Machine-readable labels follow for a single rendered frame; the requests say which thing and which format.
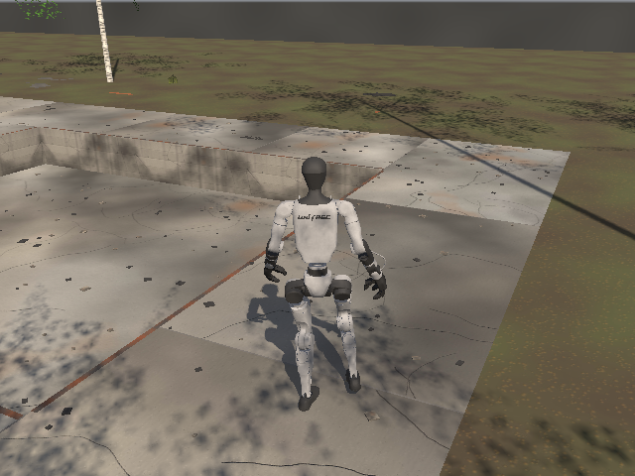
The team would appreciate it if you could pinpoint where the left robot forearm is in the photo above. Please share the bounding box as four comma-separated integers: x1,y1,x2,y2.
264,238,279,269

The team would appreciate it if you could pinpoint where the left robot thigh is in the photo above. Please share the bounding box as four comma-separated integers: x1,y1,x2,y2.
285,278,315,350

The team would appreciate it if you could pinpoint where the robot right hand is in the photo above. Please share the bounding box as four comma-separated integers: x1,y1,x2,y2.
364,270,387,299

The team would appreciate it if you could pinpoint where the right robot upper arm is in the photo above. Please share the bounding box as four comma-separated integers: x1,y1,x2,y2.
335,199,366,255

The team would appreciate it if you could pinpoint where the humanoid robot head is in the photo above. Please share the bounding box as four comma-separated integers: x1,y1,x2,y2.
298,157,332,205

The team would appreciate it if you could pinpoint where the left robot upper arm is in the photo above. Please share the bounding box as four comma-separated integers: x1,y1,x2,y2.
268,200,295,254

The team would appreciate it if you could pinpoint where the right robot forearm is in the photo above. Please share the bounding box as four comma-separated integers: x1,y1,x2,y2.
358,239,382,280

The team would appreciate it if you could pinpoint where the robot left hand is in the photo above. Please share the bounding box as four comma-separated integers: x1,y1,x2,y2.
264,265,287,283

